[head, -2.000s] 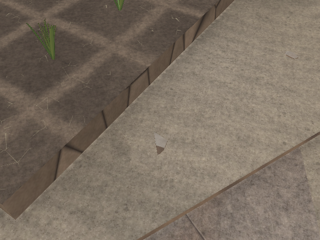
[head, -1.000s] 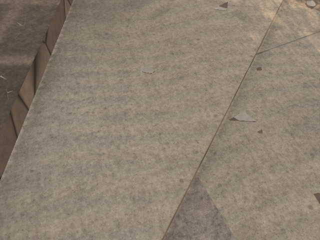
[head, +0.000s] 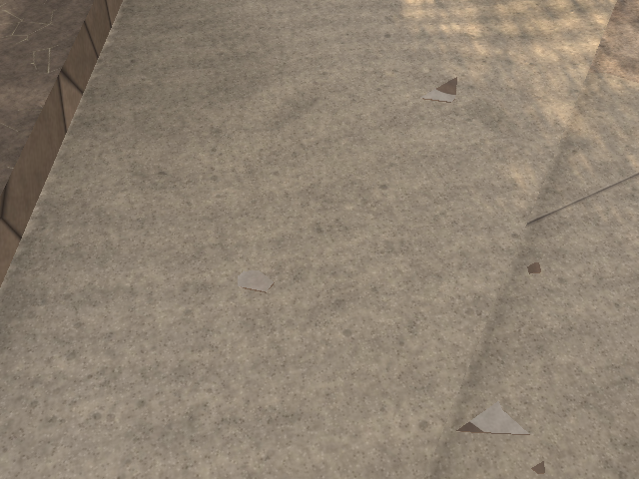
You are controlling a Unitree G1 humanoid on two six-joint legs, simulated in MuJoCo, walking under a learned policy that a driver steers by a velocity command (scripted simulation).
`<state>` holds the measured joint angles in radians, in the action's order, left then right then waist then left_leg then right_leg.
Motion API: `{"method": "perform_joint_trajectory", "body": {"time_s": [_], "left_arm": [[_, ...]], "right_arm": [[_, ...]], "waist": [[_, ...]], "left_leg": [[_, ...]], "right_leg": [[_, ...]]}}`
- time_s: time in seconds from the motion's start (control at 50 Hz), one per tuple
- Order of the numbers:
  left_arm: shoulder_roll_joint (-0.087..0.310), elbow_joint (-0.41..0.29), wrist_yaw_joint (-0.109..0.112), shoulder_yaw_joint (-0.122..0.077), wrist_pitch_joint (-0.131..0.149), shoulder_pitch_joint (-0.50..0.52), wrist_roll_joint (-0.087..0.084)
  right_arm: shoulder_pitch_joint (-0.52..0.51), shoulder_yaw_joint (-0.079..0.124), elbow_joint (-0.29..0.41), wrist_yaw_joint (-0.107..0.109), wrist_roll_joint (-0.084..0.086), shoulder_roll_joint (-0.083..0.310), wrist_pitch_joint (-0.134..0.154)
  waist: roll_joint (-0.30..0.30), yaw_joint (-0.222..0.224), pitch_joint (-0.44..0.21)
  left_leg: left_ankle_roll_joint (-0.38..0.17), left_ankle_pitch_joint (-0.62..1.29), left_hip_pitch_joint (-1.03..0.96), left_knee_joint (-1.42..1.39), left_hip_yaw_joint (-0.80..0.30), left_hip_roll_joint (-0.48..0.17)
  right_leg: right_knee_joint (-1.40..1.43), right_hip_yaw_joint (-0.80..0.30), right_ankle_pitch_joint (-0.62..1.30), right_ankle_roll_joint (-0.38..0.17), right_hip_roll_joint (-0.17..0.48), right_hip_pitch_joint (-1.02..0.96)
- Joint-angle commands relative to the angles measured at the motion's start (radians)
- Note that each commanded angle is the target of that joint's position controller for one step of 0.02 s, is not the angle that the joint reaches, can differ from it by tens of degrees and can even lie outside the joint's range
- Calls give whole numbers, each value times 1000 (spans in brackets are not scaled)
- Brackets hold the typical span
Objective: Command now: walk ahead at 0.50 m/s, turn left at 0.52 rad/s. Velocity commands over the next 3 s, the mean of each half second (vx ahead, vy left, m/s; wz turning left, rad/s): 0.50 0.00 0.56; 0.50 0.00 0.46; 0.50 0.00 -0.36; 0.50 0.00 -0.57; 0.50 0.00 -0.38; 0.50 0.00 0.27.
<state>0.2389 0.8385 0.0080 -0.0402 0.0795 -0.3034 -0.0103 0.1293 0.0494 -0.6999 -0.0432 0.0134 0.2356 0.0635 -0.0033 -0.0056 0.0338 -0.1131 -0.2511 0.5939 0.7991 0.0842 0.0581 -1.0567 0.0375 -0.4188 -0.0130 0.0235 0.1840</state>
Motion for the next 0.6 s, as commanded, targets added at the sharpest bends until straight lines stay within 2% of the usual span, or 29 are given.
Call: {"method": "perform_joint_trajectory", "body": {"time_s": [0.02,0.04,0.06,0.08,0.12,0.16,0.24,0.32,0.36,0.38,0.4,0.42,0.44,0.46,0.48,0.5,0.52,0.54,0.56,0.6], "left_arm": [[127,-172,-22,-23,85,133,-23],[116,-171,-15,-27,82,136,-2],[124,-169,-11,-36,69,106,3],[127,-170,-9,-40,55,90,7],[111,-173,-4,-39,36,102,19],[91,-194,1,-32,29,173,29],[69,-211,-11,-22,31,294,19],[75,-251,-28,-18,41,404,2],[115,-249,-35,-34,48,378,-6],[130,-244,-35,-43,53,345,-11],[142,-229,-33,-53,57,278,-12],[169,-207,-28,-69,63,181,-3],[237,-197,-16,-86,72,27,29],[295,-158,-25,-103,61,-63,31],[189,-178,-27,-77,57,-32,19],[138,-185,-19,-61,49,2,13],[129,-185,-16,-53,41,38,21],[113,-174,-15,-48,37,52,23],[101,-165,-13,-42,37,58,27],[92,-144,-15,-42,45,56,20]], "right_arm": [[223,54,20,18,1,161,21],[171,48,26,15,5,134,23],[132,39,44,17,-4,106,25],[117,39,57,18,-3,101,26],[136,44,55,30,4,120,28],[172,54,45,48,7,156,24],[220,57,40,66,11,167,6],[257,65,38,65,22,185,-11],[261,66,39,70,20,187,-18],[250,68,42,71,18,189,-21],[229,65,48,72,16,181,-22],[223,54,54,69,11,148,-19],[237,28,85,61,6,72,-10],[362,11,106,61,31,53,-2],[359,28,76,66,37,147,-8],[253,39,84,64,22,188,-12],[195,37,97,64,8,172,-12],[159,38,111,58,6,158,-9],[159,40,114,51,13,146,-12],[169,38,112,43,21,121,-24]], "waist": [[7,-78,-174],[-35,-33,-118],[-15,8,-102],[10,25,-94],[11,28,-76],[18,13,-52],[80,-37,-45],[96,-80,-23],[113,-64,-43],[138,-44,-42],[150,-4,-55],[139,43,-112],[18,95,-275],[-354,49,-412],[-240,65,-337],[-128,90,-215],[-51,76,-155],[-49,64,-100],[-68,44,-79],[-103,30,-60]], "left_leg": [[-227,-7,-636,-484,-700,-309],[-206,95,-525,-494,-599,-272],[-197,156,-440,-515,-523,-239],[-197,194,-401,-539,-486,-218],[-194,289,-361,-566,-410,-194],[-179,316,-334,-576,-357,-166],[-130,202,-332,-543,-330,-130],[-114,43,-349,-484,-424,-152],[-102,17,-387,-435,-487,-177],[-91,23,-388,-399,-515,-182],[-70,47,-388,-349,-516,-172],[-34,97,-363,-234,-484,-130],[12,45,-196,53,-381,-57],[67,-313,88,356,-259,28],[86,-259,190,512,-282,-46],[95,-175,210,547,-255,-72],[98,-111,180,533,-234,-99],[98,-72,169,499,-235,-122],[94,-50,136,473,-229,-144],[94,-33,122,442,-203,-154]], "right_leg": [[-269,-177,58,-39,14,572],[-189,-158,81,-33,44,534],[-148,-161,104,-28,68,465],[-107,-154,118,-17,73,434],[-13,-125,160,16,73,427],[107,-100,270,50,55,442],[357,-97,489,73,8,400],[539,-105,470,79,-24,349],[573,-111,401,67,-37,291],[580,-122,355,52,-31,246],[613,-110,342,30,-31,174],[626,-113,353,-2,-8,27],[622,-319,233,-96,190,-289],[727,-788,-20,-240,380,-548],[757,-822,-179,-226,384,-506],[758,-652,-79,-187,346,-386],[765,-527,78,-166,304,-278],[785,-438,201,-165,269,-202],[807,-361,259,-155,238,-149],[844,-266,326,-162,215,-112]]}}
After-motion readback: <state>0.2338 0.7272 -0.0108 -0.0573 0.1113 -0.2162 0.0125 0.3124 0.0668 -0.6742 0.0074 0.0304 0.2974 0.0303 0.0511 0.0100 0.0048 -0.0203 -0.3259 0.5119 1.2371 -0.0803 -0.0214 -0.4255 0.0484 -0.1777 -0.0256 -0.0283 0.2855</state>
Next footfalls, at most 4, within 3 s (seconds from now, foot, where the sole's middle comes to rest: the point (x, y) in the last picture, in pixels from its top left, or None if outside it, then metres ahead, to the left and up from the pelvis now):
0.42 right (391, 477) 0.44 -0.10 -0.73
0.96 left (203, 406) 0.59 0.28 -0.73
1.50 right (261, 260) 0.96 0.18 -0.73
2.00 left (179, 186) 1.21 0.41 -0.73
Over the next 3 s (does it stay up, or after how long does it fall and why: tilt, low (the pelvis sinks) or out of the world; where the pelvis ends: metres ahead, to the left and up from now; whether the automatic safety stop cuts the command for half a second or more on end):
stays up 1.57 0.21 0.03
